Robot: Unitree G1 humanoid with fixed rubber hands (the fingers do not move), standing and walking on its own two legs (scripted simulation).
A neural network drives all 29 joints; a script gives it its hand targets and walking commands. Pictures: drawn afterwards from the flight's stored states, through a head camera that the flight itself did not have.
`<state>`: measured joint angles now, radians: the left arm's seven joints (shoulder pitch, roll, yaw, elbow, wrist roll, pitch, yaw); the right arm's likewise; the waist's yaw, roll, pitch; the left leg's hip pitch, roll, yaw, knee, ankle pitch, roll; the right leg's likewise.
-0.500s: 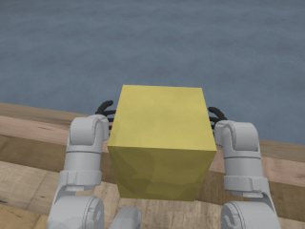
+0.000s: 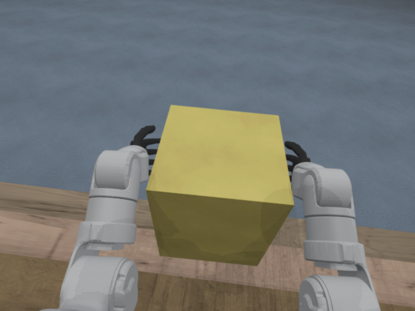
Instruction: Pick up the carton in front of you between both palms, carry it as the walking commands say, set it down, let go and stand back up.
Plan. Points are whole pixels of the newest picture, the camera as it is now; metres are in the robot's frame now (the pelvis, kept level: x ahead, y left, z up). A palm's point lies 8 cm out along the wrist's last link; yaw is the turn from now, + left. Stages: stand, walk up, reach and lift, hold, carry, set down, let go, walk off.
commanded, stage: carry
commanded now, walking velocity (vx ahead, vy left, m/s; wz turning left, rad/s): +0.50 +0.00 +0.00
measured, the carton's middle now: (216, 189) +0.36 -0.01 +0.05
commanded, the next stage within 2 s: none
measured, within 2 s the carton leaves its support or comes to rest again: neither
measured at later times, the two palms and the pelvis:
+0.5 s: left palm (154, 118) +0.65 +0.16 -0.01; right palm (251, 123) +0.67 -0.14 -0.03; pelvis +0.31 -0.02 -0.14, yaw +1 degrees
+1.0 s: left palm (168, 92) +1.00 +0.16 -0.15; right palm (236, 104) +0.96 -0.14 -0.17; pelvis +0.63 +0.04 -0.30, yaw +1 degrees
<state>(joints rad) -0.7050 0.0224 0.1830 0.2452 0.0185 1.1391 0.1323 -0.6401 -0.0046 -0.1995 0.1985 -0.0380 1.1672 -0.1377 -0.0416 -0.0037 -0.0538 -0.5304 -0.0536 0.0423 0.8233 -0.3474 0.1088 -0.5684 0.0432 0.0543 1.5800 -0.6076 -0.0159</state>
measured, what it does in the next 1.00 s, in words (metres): goes down: right foot 0.14 m lower, then left foot 0.15 m lower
